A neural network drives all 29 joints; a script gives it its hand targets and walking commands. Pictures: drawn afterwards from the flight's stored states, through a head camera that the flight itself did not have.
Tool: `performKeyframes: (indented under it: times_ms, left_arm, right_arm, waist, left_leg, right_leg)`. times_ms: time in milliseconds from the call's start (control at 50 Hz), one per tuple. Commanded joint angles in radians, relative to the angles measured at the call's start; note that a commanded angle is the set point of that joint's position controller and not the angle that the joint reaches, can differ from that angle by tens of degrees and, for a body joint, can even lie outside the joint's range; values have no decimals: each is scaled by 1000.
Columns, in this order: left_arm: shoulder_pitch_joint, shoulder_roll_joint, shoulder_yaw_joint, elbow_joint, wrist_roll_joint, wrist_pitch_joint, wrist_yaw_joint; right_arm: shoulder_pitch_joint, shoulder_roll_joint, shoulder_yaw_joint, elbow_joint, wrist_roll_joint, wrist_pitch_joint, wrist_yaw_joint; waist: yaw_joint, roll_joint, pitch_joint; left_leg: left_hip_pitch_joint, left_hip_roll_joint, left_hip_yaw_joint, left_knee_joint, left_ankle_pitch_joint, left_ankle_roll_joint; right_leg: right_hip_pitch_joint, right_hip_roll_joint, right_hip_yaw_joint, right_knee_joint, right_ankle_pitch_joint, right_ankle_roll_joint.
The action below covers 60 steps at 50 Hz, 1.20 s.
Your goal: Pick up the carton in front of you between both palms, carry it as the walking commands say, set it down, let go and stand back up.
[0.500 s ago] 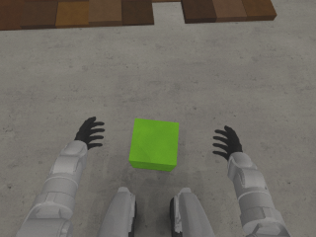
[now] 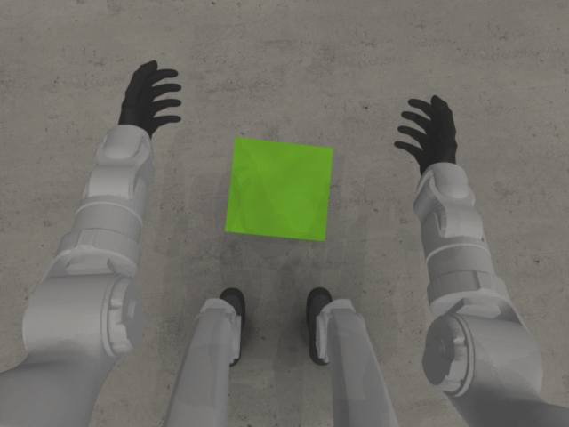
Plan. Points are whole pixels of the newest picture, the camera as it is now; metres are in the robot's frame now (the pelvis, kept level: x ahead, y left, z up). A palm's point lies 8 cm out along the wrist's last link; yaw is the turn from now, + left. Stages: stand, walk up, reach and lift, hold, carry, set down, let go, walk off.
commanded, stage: reach and lift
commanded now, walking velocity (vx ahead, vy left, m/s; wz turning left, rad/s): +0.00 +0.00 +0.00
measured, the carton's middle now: (277, 196) +0.45 +0.00 -0.51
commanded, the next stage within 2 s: none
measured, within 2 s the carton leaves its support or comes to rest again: leaves its support in 1.58 s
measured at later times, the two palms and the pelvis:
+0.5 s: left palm (185, 177) +0.47 +0.19 -0.36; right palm (375, 195) +0.44 -0.20 -0.36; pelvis -0.04 +0.00 -0.20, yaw -1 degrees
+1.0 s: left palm (202, 179) +0.48 +0.17 -0.45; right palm (361, 193) +0.45 -0.19 -0.44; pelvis -0.04 +0.00 -0.27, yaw -2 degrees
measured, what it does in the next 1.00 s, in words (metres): lowers itself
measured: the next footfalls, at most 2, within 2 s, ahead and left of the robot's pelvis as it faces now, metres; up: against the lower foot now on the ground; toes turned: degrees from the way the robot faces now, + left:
none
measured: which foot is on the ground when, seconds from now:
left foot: down 0.00-1.00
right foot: down 0.00-1.00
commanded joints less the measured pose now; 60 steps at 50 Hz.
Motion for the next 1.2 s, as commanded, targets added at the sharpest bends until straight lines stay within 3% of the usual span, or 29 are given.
performKeyframes:
  times_ms: [0,120,240,320,400,540,660,800,880,1060,1180]
  left_arm:
    - [-151,58,19,-69,14,-38,2]
    - [-106,59,-5,-52,-9,-56,25]
    - [-164,132,-81,-147,-101,-67,59]
    - [-244,171,-130,-184,-168,-52,75]
    - [-340,200,-160,-151,-210,-35,87]
    - [-479,231,-196,15,-246,-27,103]
    - [-551,249,-228,109,-265,-64,105]
    - [-597,258,-277,44,-303,-96,117]
    - [-550,241,-277,30,-291,-93,119]
    - [-494,185,-251,112,-265,-96,108]
    - [-561,122,-309,110,-287,-108,115]
  right_arm:
    - [-135,-63,-17,-53,-13,-43,10]
    - [-91,-70,-4,-3,3,-66,-6]
    - [-153,-141,74,-91,95,-76,-41]
    - [-232,-173,121,-129,153,-55,-58]
    - [-330,-197,144,-103,185,-32,-73]
    - [-479,-233,161,56,215,-27,-89]
    - [-561,-253,188,170,235,-65,-83]
    - [-581,-216,267,175,324,-92,-84]
    - [-529,-209,268,155,322,-95,-87]
    - [-506,-190,230,196,259,-102,-89]
    - [-569,-104,293,178,293,-108,-91]
  waist:
    - [4,45,-817]
    - [4,44,-845]
    - [10,55,-1048]
    - [15,52,-1080]
    - [11,43,-1003]
    - [3,39,-824]
    - [10,38,-741]
    - [35,49,-835]
    - [41,70,-879]
    - [19,32,-693]
    - [38,22,-712]
  left_leg:
    - [470,-42,1,18,381,-24]
    - [268,-46,3,215,390,-30]
    - [226,-51,19,423,410,-37]
    - [175,-45,39,520,286,-44]
    - [85,-30,49,584,101,-41]
    - [-25,-4,37,679,-88,-25]
    - [-77,8,18,762,-51,-22]
    - [-14,2,22,833,84,-19]
    - [43,-3,26,851,156,-26]
    - [-116,-12,16,828,73,-22]
    - [-113,-17,19,816,50,-16]
  right_leg:
    - [263,60,-58,17,318,32]
    - [104,63,-48,214,335,41]
    - [71,67,-56,417,365,48]
    - [53,64,-73,525,259,50]
    - [7,50,-84,598,96,49]
    - [-99,24,-83,700,-75,38]
    - [-142,18,-64,788,-45,32]
    - [-113,34,-63,858,92,34]
    - [-108,46,-70,871,145,38]
    - [-188,48,-65,848,74,39]
    - [-154,56,-60,835,60,42]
